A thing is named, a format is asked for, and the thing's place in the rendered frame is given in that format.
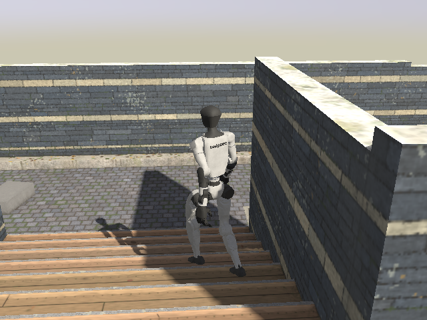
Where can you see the left robot upper arm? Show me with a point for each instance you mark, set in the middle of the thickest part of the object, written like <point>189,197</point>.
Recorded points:
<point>196,147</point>

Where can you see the right robot upper arm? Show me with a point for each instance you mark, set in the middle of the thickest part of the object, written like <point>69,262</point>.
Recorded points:
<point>232,157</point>

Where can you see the robot head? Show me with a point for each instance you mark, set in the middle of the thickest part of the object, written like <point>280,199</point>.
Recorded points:
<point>210,116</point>

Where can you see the left robot hand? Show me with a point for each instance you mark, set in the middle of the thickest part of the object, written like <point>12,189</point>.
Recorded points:
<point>201,215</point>

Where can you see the right robot forearm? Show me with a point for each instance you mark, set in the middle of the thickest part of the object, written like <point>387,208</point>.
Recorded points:
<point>229,169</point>

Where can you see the robot left thigh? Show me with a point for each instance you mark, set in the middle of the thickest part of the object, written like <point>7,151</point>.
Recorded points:
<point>190,208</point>

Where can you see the right robot hand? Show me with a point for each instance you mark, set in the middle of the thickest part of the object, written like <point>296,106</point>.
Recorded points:
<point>225,180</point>

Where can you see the left robot forearm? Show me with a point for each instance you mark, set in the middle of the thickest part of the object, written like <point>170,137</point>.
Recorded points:
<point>203,188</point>

